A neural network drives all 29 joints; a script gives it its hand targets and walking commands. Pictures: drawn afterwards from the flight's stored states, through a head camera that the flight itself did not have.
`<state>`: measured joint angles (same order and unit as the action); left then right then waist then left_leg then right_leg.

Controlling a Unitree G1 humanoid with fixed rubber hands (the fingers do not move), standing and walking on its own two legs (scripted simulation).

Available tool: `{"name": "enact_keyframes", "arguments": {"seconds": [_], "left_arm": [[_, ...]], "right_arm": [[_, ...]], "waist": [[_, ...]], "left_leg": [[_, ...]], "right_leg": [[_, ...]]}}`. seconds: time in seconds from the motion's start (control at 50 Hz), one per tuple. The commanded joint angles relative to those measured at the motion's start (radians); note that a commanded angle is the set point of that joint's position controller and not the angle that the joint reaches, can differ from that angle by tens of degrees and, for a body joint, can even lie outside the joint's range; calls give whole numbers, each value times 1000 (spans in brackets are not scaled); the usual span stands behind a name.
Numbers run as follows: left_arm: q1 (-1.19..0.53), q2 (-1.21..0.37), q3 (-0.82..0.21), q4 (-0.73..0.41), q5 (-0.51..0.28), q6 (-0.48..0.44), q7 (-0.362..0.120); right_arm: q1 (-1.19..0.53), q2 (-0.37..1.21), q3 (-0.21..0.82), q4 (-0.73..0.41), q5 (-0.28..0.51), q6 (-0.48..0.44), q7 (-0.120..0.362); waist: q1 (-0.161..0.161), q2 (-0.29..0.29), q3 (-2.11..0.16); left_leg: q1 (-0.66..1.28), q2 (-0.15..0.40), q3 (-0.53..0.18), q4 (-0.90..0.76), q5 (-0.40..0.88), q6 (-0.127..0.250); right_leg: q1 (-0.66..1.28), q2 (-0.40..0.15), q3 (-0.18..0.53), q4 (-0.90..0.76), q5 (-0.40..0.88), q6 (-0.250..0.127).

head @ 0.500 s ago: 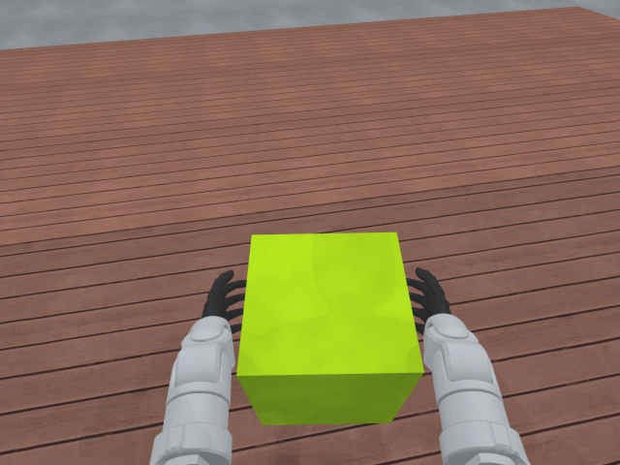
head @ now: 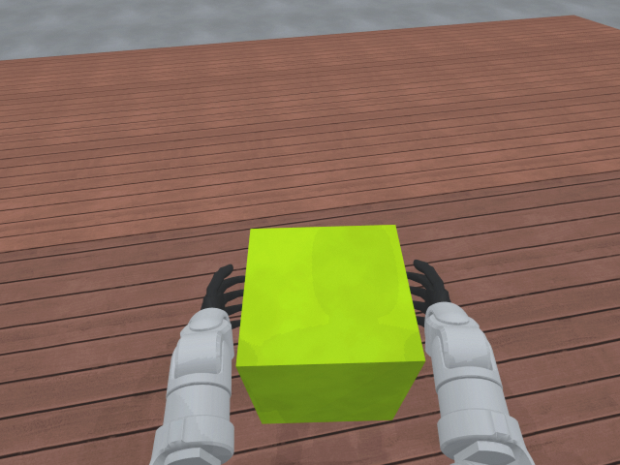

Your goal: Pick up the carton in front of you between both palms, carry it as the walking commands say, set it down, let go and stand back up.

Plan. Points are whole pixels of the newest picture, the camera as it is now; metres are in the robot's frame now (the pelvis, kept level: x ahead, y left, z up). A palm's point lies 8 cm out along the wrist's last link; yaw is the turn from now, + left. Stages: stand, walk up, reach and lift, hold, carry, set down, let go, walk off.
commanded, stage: reach and lift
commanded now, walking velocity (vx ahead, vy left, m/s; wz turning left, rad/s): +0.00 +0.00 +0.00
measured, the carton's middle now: (325, 329) +0.32 +0.00 -0.05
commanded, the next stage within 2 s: hold in 0.60 s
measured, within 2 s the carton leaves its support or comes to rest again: neither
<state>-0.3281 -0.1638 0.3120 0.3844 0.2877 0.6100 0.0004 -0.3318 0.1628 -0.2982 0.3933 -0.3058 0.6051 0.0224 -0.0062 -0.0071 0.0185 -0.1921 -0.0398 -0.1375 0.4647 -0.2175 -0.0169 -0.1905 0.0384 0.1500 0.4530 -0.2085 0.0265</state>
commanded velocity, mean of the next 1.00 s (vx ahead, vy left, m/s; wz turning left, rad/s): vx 0.00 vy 0.00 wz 0.00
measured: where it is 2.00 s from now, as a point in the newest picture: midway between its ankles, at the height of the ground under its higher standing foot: outside the picture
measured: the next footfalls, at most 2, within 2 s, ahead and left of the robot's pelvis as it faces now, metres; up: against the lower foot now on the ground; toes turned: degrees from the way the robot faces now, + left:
none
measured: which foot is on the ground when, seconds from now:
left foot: down 0.00-1.00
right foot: down 0.00-1.00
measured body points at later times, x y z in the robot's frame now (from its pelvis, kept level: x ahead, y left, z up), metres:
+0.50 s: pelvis +0.01 +0.00 +0.00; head -0.01 +0.01 +0.45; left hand +0.32 +0.15 +0.03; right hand +0.32 -0.16 +0.03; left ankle +0.03 +0.13 -0.74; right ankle +0.03 -0.14 -0.74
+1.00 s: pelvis +0.00 +0.00 +0.00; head -0.04 +0.00 +0.45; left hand +0.30 +0.15 +0.04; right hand +0.29 -0.16 +0.04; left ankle +0.03 +0.13 -0.74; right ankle +0.03 -0.14 -0.74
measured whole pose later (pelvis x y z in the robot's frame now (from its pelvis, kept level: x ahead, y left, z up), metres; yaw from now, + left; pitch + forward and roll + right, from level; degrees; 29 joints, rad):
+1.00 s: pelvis +0.00 +0.00 +0.00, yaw +0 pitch -8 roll +0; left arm -0.28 -0.16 0.23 0.24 0.28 0.76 -0.01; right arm -0.26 0.15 -0.22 0.23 -0.28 0.76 0.02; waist -0.01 -0.01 0.04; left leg -0.05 -0.03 -0.13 0.37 -0.18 -0.02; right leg -0.05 0.03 0.15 0.37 -0.18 0.02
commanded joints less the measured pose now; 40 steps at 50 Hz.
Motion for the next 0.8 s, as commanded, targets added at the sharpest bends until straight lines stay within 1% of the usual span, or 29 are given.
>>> {"name": "enact_keyframes", "arguments": {"seconds": [0.0,0.02,0.04,0.06,0.08,0.1,0.12,0.14,0.18,0.22,0.26,0.28,0.34,0.36,0.38,0.4,0.44,0.46,0.5,0.52,0.54,0.58,0.6,0.62,0.64,0.66,0.7,0.72,0.78], "left_arm": [[-569,-985,-583,-3,-233,-16,-246],[-515,-989,-557,17,-226,-9,-244],[-515,-990,-556,14,-205,-5,-243],[-483,-956,-562,18,-222,-3,-248],[-477,-968,-592,-5,-223,-1,-246],[-454,-952,-583,-18,-233,-7,-251],[-443,-937,-580,-24,-217,-1,-249],[-434,-946,-580,-47,-212,2,-242],[-413,-902,-588,-53,-218,10,-242],[-419,-936,-578,-55,-222,22,-242],[-410,-938,-608,-70,-252,20,-249],[-449,-933,-584,-67,-242,18,-253],[-519,-941,-627,-112,-266,19,-248],[-490,-965,-649,-131,-271,15,-246],[-496,-982,-662,-128,-289,17,-241],[-419,-954,-631,-91,-255,31,-239],[-432,-943,-606,-69,-228,45,-228],[-443,-936,-620,-132,-251,38,-232],[-413,-934,-580,-100,-220,50,-234],[-427,-928,-606,-90,-261,53,-232],[-437,-926,-593,-90,-246,50,-237],[-439,-917,-600,-124,-238,50,-238],[-433,-908,-634,-131,-256,63,-240],[-419,-927,-639,-158,-266,70,-238],[-453,-921,-629,-131,-258,77,-248],[-393,-947,-681,-177,-298,89,-250],[-372,-921,-715,-283,-318,104,-242],[-388,-913,-688,-240,-310,116,-239],[-356,-864,-661,-194,-258,133,-238]], "right_arm": [[-512,932,553,19,219,-24,242],[-505,925,565,19,221,-9,245],[-502,953,538,26,215,-6,246],[-518,941,563,-18,241,-2,249],[-455,966,592,-32,244,-8,246],[-510,976,638,-82,278,-4,242],[-455,980,590,-48,263,3,230],[-442,928,606,-54,258,3,228],[-371,929,555,-22,225,18,216],[-411,931,589,-100,247,17,220],[-414,912,582,-106,232,18,225],[-454,912,582,-104,239,25,225],[-463,931,588,-99,253,21,225],[-495,938,614,-116,276,18,231],[-437,933,614,-135,265,28,231],[-433,945,610,-109,263,38,228],[-410,902,575,-45,253,43,237],[-415,927,595,-102,254,46,237],[-459,928,617,-110,258,55,232],[-390,915,591,-73,263,58,232],[-412,908,585,-78,261,54,229],[-474,923,622,-141,297,52,222],[-415,953,603,-126,282,56,219],[-410,919,623,-141,276,62,219],[-434,922,611,-177,262,76,204],[-378,908,655,-190,290,96,199],[-321,907,649,-261,283,109,210],[-330,898,658,-231,295,130,202],[-338,883,615,-243,284,129,204]], "waist": [[-22,27,-298],[17,24,-291],[-5,10,-285],[20,-17,-314],[9,27,-316],[53,-20,-337],[16,-1,-328],[25,43,-328],[12,-28,-225],[18,27,-276],[-21,-27,-266],[2,-15,-275],[-10,26,-323],[20,28,-346],[-33,15,-297],[14,24,-303],[15,46,-223],[10,-4,-269],[47,-12,-242],[4,-39,-271],[15,22,-275],[53,4,-266],[4,-5,-288],[23,1,-280],[-6,-56,-228],[20,9,-257],[-15,0,-259],[8,19,-287],[-9,6,-159]], "left_leg": [[117,-68,86,-99,106,-11],[111,-67,90,-95,112,-10],[110,-56,63,-89,118,2],[117,-60,83,-118,155,1],[117,-80,86,-102,168,-16],[137,-67,95,-103,220,1],[128,-74,99,-99,240,-3],[145,-75,91,-115,250,-7],[92,-71,84,-133,167,-6],[157,-75,86,-114,220,-14],[171,-71,83,-136,245,-10],[160,-69,88,-128,232,-4],[181,-67,85,-106,224,-9],[164,-61,77,-118,197,-8],[134,-56,76,-118,207,-15],[166,-60,78,-126,208,-6],[125,-63,76,-121,192,-14],[169,-61,79,-134,198,-6],[131,-75,90,-139,202,-2],[205,-66,71,-131,265,-2],[192,-67,80,-126,244,-14],[205,-82,103,-120,255,0],[210,-67,89,-130,260,-8],[217,-72,91,-128,243,-14],[200,-70,88,-129,221,-1],[186,-73,81,-140,261,-11],[242,-64,66,-166,293,-16],[215,-57,76,-162,269,-11],[170,-67,77,-182,169,-9]], "right_leg": [[59,73,-95,-82,90,-15],[78,61,-100,-89,90,-12],[53,68,-83,-90,79,-18],[96,82,-104,-92,130,3],[155,65,-83,-105,181,-12],[124,72,-94,-97,205,5],[142,64,-70,-99,263,12],[143,58,-78,-105,275,2],[164,64,-69,-112,211,-4],[141,64,-87,-111,209,-3],[120,92,-98,-119,230,3],[128,76,-99,-113,220,5],[154,77,-84,-100,218,0],[180,76,-89,-103,185,-10],[173,75,-86,-99,210,-17],[169,80,-82,-113,196,-4],[141,64,-80,-109,177,-24],[128,76,-86,-122,190,-3],[175,72,-89,-120,212,10],[142,71,-79,-125,239,7],[174,81,-86,-115,252,3],[152,56,-66,-122,271,22],[173,91,-97,-123,231,15],[169,69,-80,-134,213,4],[130,73,-74,-146,221,8],[211,64,-69,-147,259,9],[162,81,-82,-144,294,3],[225,69,-75,-146,282,-2],[186,74,-82,-159,176,4]]}}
